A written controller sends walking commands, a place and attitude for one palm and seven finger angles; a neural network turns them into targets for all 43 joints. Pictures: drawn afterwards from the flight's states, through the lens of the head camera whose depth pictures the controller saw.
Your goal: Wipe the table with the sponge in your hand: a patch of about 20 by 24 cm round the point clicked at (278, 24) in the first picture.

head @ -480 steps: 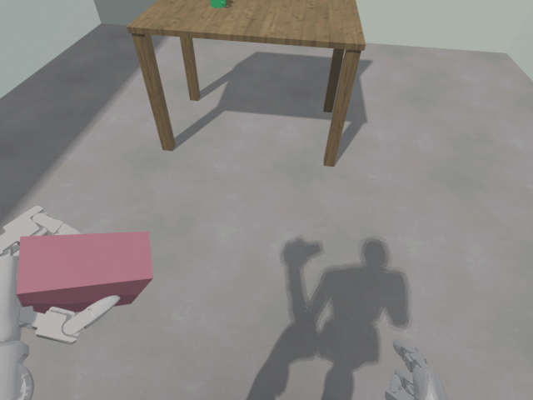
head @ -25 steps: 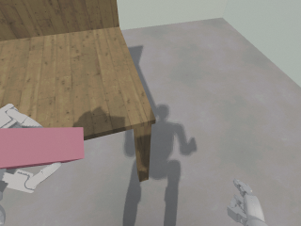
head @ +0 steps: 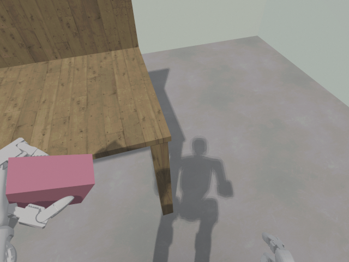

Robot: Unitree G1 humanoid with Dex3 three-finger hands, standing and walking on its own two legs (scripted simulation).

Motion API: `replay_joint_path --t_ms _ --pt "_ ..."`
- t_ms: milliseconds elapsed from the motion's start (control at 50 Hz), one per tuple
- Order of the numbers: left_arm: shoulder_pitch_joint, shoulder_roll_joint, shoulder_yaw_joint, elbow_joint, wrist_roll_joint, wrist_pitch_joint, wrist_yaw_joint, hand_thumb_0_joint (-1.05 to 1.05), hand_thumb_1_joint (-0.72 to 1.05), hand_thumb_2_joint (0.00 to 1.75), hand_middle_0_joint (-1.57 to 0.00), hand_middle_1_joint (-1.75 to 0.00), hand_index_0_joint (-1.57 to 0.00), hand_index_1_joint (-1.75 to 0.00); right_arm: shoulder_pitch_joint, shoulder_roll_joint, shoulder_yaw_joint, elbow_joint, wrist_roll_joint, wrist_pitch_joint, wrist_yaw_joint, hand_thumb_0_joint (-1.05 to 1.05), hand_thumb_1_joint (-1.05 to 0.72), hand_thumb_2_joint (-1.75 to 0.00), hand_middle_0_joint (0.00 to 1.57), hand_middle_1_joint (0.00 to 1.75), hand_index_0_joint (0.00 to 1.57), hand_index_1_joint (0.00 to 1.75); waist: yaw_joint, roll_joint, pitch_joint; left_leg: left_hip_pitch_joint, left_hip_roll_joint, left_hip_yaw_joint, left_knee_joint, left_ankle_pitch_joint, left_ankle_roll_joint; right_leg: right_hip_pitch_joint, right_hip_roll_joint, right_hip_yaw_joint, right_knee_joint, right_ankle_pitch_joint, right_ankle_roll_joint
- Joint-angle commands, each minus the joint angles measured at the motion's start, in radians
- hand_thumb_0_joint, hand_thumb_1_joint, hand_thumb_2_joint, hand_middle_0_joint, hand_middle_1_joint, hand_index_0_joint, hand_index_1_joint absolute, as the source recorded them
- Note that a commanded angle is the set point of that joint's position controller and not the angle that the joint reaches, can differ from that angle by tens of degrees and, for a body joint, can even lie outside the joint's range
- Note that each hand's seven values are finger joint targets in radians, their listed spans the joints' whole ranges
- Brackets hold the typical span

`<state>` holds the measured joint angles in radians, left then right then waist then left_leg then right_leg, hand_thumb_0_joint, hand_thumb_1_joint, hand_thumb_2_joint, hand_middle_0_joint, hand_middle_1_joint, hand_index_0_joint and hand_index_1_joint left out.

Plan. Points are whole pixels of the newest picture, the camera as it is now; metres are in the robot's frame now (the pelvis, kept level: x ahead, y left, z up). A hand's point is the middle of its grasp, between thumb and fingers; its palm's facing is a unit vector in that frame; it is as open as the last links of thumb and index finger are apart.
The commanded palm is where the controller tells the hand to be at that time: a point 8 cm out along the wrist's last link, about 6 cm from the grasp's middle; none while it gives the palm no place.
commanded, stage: come to a stop and stand still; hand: left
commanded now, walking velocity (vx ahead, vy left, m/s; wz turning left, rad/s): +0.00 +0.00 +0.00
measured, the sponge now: (63, 183) +0.22 +0.21 +0.15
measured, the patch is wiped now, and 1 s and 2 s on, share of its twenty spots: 0.00 0.00 0.00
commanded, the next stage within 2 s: look again from close up in 0.54 s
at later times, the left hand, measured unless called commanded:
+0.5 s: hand (38, 213) +0.17 +0.22 +0.15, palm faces +0.39 -0.83 -0.40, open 9.4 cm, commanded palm +0.12 +0.27 +0.18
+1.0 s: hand (26, 212) +0.18 +0.26 +0.13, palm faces +0.27 -0.88 -0.40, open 9.4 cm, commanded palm +0.13 +0.30 +0.18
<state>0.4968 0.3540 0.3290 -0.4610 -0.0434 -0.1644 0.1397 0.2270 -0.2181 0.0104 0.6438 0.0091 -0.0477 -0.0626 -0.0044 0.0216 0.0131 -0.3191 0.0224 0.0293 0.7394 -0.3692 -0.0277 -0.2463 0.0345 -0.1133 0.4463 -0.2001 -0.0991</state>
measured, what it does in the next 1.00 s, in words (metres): steps on the spot: left foot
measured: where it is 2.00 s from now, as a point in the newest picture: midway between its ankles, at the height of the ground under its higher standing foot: outside the picture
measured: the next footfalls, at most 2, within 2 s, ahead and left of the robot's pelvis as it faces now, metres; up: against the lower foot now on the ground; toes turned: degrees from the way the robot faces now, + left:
left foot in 0.08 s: +0.01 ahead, +0.12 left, +0.00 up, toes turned +0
left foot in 1.76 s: +0.28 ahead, +0.32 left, +0.00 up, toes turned -3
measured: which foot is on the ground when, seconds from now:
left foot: up 0.00-0.06, down 0.08-1.00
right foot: down 0.00-1.00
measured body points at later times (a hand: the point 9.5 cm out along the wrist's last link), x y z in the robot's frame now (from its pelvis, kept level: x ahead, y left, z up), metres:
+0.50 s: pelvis -0.05 -0.01 +0.00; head -0.05 -0.02 +0.45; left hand +0.14 +0.27 +0.17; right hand +0.12 -0.23 -0.10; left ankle -0.03 +0.12 -0.74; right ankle +0.03 -0.05 -0.74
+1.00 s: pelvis -0.04 +0.03 +0.00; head -0.03 +0.05 +0.45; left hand +0.16 +0.31 +0.15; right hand +0.11 -0.19 -0.08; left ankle -0.03 +0.12 -0.74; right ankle +0.03 -0.05 -0.74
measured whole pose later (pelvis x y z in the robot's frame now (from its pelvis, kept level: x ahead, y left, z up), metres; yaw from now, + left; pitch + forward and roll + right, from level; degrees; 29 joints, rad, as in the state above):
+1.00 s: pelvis -0.04 +0.03 +0.00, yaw -2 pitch -2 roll +0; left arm 0.44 0.37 0.28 -0.36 -0.01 -0.25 0.06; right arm 0.26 -0.19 0.04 0.59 0.01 -0.16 -0.03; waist 0.03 -0.04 0.06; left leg -0.21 -0.03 0.04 0.47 -0.24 0.05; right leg -0.29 0.04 -0.07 0.44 -0.18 -0.04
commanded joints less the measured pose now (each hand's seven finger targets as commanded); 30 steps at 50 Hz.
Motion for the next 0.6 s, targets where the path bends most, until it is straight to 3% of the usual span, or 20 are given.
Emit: replay_joint_path --t_ms 0,20,40,80,100,120,140,180,220,280,340,360,400,480,540,580 --pt "-0.066 0.164 0.114 -0.193 -0.005 -0.07 0.033 0.0 0.1 1.3 -1.2 -1.6 -1.2 -1.6 -0.107 -0.073 -0.026 -0.172 -0.008 -0.065 -0.016 0.0 -0.9 -0.9 0.2 0.3 0.2 0.3 0.02 -0.095 -0.114 0.053 -0.004 0.005 -0.249 0.059 0.024 0.116 -0.243 0.247 -0.168 0.089 0.0" --pt "-0.073 0.159 0.1 -0.215 -0.003 -0.072 0.034 0.0 0.1 1.3 -1.2 -1.6 -1.2 -1.6 -0.094 -0.081 -0.032 -0.175 -0.01 -0.065 -0.015 0.0 -0.9 -0.9 0.2 0.3 0.2 0.3 0.015 -0.05 -0.121 0.117 -0.002 0.001 -0.331 0.118 0.028 0.103 -0.226 0.247 -0.154 0.057 0.023" --pt "-0.087 0.165 0.096 -0.241 -0.003 -0.078 0.037 0.0 0.1 1.3 -1.2 -1.6 -1.2 -1.6 -0.086 -0.093 -0.037 -0.178 -0.01 -0.065 -0.015 0.0 -0.9 -0.9 0.2 0.3 0.2 0.3 0.015 -0.008 -0.133 0.152 0.032 -0.022 -0.379 0.17 0.039 0.109 -0.196 0.235 -0.127 0.029 0.05" --pt "-0.115 0.182 0.094 -0.281 0.004 -0.088 0.039 0.0 0.1 1.3 -1.2 -1.6 -1.2 -1.6 -0.099 -0.118 -0.046 -0.194 -0.007 -0.066 -0.016 0.0 -0.9 -0.9 0.2 0.3 0.2 0.3 0.027 0.089 -0.125 0.158 0.149 -0.142 -0.413 0.282 0.075 0.073 -0.118 0.2 -0.079 -0.024 0.096" --pt "-0.094 0.179 0.094 -0.263 0.006 -0.089 0.041 0.0 0.1 1.3 -1.2 -1.6 -1.2 -1.6 -0.104 -0.121 -0.048 -0.199 -0.001 -0.068 -0.016 0.0 -0.9 -0.9 0.2 0.3 0.2 0.3 0.032 0.096 -0.119 0.14 0.162 -0.135 -0.4 0.298 0.083 0.086 -0.108 0.198 -0.077 0.013 0.11" --pt "-0.106 0.188 0.097 -0.281 0.008 -0.092 0.042 0.0 0.1 1.3 -1.2 -1.6 -1.2 -1.6 -0.116 -0.105 -0.03 -0.194 -0.011 -0.071 -0.02 0.0 -0.9 -0.9 0.2 0.3 0.2 0.3 0.025 0.184 -0.098 0.07 0.163 -0.152 -0.433 0.258 0.084 0.106 -0.1 0.166 -0.047 0.024 0.102" --pt "-0.122 0.187 0.094 -0.285 0.014 -0.093 0.043 0.0 0.1 1.3 -1.2 -1.6 -1.2 -1.6 -0.117 -0.103 -0.026 -0.194 -0.013 -0.073 -0.021 0.0 -0.9 -0.9 0.2 0.3 0.2 0.3 0.024 0.203 -0.07 -0.009 0.164 -0.15 -0.453 0.199 0.08 0.145 -0.093 0.15 -0.022 0.022 0.101" --pt "-0.17 0.194 0.097 -0.296 0.022 -0.097 0.043 0.0 0.1 1.3 -1.2 -1.6 -1.2 -1.6 -0.113 -0.107 -0.029 -0.193 -0.014 -0.08 -0.019 0.0 -0.9 -0.9 0.2 0.3 0.2 0.3 0.023 0.165 -0.06 -0.089 0.139 -0.121 -0.458 0.074 0.067 0.193 -0.092 0.157 -0.027 0.006 0.1" --pt "-0.118 0.171 0.092 -0.218 0.019 -0.09 0.041 0.0 0.1 1.3 -1.2 -1.6 -1.2 -1.6 -0.094 -0.105 -0.032 -0.191 -0.011 -0.085 -0.014 0.0 -0.9 -0.9 0.2 0.3 0.2 0.3 0.023 0.113 -0.048 -0.098 0.106 -0.091 -0.434 -0.019 0.061 0.179 -0.101 0.185 -0.075 -0.034 0.098" --pt "-0.097 0.158 0.091 -0.154 0.011 -0.074 0.033 0.0 0.1 1.3 -1.2 -1.6 -1.2 -1.6 -0.071 -0.105 -0.039 -0.189 -0.009 -0.08 -0.001 0.0 -0.9 -0.9 0.2 0.3 0.2 0.3 0.011 -0.019 -0.055 -0.029 0.038 -0.046 -0.316 -0.029 0.042 0.085 -0.158 0.286 -0.209 -0.185 0.08" --pt "-0.106 0.159 0.081 -0.123 0.008 -0.058 0.034 0.0 0.1 1.3 -1.2 -1.6 -1.2 -1.6 -0.072 -0.09 -0.035 -0.184 -0.004 -0.065 0.006 0.0 -0.9 -0.9 0.2 0.3 0.2 0.3 0.005 -0.119 -0.056 0.016 0.01 -0.038 -0.189 0.007 0.04 0.007 -0.236 0.361 -0.308 -0.345 0.068" --pt "-0.116 0.158 0.079 -0.133 0.009 -0.054 0.034 0.0 0.1 1.3 -1.2 -1.6 -1.2 -1.6 -0.077 -0.088 -0.033 -0.183 -0.004 -0.062 0.007 0.0 -0.9 -0.9 0.2 0.3 0.2 0.3 0.006 -0.142 -0.068 0.024 0.009 -0.044 -0.174 0.019 0.041 0.01 -0.251 0.358 -0.313 -0.347 0.059" --pt "-0.123 0.162 0.075 -0.148 0.008 -0.049 0.036 0.0 0.1 1.3 -1.2 -1.6 -1.2 -1.6 -0.089 -0.081 -0.022 -0.182 -0.008 -0.058 0.005 0.0 -0.9 -0.9 0.2 0.3 0.2 0.3 0.006 -0.123 -0.079 0.058 0.009 -0.049 -0.206 0.04 0.045 0.002 -0.244 0.317 -0.294 -0.319 0.048" --pt "-0.15 0.191 0.087 -0.221 0.009 -0.054 0.038 0.0 0.1 1.3 -1.2 -1.6 -1.2 -1.6 -0.101 -0.087 -0.018 -0.188 -0.013 -0.054 -0.002 0.0 -0.9 -0.9 0.2 0.3 0.2 0.3 0.015 -0.011 -0.086 0.078 0.023 -0.064 -0.319 0.032 0.055 0.02 -0.19 0.269 -0.257 -0.31 0.077" --pt "-0.137 0.197 0.091 -0.249 0.016 -0.062 0.043 0.0 0.1 1.3 -1.2 -1.6 -1.2 -1.6 -0.096 -0.091 -0.015 -0.194 -0.016 -0.058 -0.006 0.0 -0.9 -0.9 0.2 0.3 0.2 0.3 0.019 0.065 -0.056 -0.01 0.051 -0.104 -0.401 -0.021 0.066 0.092 -0.142 0.244 -0.219 -0.273 0.092" --pt "-0.144 0.201 0.095 -0.252 0.02 -0.063 0.043 0.0 0.1 1.3 -1.2 -1.6 -1.2 -1.6 -0.092 -0.096 -0.018 -0.198 -0.015 -0.061 -0.004 0.0 -0.9 -0.9 0.2 0.3 0.2 0.3 0.017 0.074 -0.049 -0.049 0.053 -0.109 -0.421 -0.041 0.061 0.122 -0.126 0.226 -0.201 -0.255 0.093"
